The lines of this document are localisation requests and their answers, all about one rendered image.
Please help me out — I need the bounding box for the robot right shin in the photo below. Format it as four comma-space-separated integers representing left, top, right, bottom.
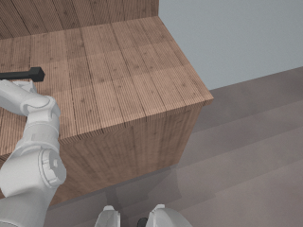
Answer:
145, 204, 165, 227

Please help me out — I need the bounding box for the robot left thigh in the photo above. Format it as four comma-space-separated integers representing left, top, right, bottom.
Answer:
95, 210, 120, 227

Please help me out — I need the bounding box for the robot left hand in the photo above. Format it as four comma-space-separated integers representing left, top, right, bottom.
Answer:
0, 79, 37, 116

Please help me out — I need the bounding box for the robot left upper arm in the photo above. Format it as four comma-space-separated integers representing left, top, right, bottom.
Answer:
0, 148, 67, 227

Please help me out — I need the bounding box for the tap lever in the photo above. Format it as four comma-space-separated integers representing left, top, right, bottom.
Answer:
0, 66, 45, 82

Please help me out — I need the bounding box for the counter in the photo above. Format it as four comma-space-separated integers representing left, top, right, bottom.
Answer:
0, 0, 214, 206

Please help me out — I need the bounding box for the left robot forearm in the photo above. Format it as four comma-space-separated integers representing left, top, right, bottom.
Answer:
0, 93, 61, 196

